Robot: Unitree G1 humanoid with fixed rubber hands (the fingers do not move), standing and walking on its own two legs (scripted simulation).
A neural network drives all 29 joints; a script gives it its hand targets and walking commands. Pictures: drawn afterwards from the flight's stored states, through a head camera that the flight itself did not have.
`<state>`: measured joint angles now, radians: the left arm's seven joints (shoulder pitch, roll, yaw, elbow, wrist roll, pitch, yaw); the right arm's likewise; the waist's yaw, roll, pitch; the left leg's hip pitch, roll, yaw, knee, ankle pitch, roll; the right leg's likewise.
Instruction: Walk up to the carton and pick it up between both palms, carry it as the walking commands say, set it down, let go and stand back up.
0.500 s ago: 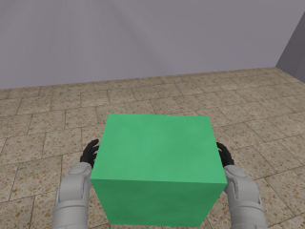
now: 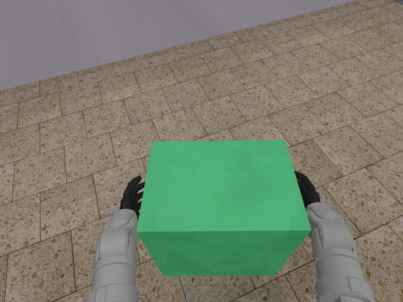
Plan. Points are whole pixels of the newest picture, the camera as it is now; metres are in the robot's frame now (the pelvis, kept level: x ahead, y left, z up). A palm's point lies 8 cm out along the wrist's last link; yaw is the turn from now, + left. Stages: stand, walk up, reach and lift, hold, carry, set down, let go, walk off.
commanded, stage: set down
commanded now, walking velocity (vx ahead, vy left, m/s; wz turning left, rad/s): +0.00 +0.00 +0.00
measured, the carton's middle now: (218, 214) +0.31 -0.01 -0.08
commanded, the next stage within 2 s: none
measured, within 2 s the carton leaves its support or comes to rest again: neither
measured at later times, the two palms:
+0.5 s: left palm (138, 221) +0.30 +0.18 -0.09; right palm (294, 214) +0.33 -0.19 -0.11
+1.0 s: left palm (142, 215) +0.35 +0.20 -0.17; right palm (277, 211) +0.36 -0.17 -0.18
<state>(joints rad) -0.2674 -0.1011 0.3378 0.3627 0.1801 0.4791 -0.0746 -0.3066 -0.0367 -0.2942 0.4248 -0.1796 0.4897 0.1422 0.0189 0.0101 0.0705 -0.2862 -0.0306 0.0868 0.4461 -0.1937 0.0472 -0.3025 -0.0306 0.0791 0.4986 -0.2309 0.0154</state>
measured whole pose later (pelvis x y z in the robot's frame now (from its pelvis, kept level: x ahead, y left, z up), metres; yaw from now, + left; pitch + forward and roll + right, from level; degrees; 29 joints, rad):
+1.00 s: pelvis -0.06 -0.02 -0.12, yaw +3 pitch +31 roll -2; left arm -0.72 0.06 0.40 0.54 0.18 0.43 -0.11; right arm -0.71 0.00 -0.48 0.58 -0.16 0.38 0.06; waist 0.00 0.01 -0.08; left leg -1.36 -0.01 -0.01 1.18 -0.36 0.02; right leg -1.31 0.00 0.00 1.18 -0.40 0.02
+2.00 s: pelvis -0.13 -0.05 -0.28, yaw +3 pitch +30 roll -1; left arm -1.54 0.36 0.33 1.00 0.13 0.43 -0.06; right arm -1.32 -0.21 -0.43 0.77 -0.01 0.43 -0.10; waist -0.03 -0.04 0.30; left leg -1.88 -0.05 -0.06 1.76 -0.41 -0.02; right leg -1.86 0.13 0.04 1.78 -0.45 0.04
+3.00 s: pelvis -0.10 -0.06 -0.38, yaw +6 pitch +31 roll +2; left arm -1.56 0.50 0.14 0.90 -0.14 0.36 0.00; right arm -1.51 -0.32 -0.17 0.85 0.19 0.33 -0.19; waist 0.00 -0.03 0.53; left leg -2.12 -0.09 -0.07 2.09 -0.52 -0.09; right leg -2.11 0.12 0.01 2.15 -0.59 0.01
